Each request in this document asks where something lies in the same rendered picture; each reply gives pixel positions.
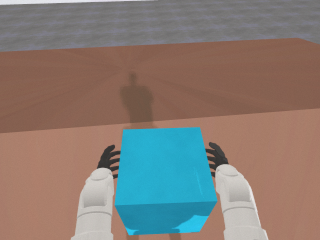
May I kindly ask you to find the robot left hand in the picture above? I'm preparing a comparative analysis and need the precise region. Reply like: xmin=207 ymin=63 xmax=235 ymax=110
xmin=97 ymin=144 xmax=121 ymax=179

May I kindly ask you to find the carton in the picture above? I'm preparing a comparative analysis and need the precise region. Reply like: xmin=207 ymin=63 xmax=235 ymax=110
xmin=114 ymin=127 xmax=218 ymax=235

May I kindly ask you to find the right robot forearm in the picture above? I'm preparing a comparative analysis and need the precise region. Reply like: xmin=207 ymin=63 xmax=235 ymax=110
xmin=215 ymin=164 xmax=269 ymax=240

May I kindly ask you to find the robot right hand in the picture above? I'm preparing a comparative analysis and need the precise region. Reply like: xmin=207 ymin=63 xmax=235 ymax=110
xmin=205 ymin=142 xmax=229 ymax=177

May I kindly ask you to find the left robot forearm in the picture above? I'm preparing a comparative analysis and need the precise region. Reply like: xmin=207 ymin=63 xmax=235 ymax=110
xmin=71 ymin=168 xmax=114 ymax=240

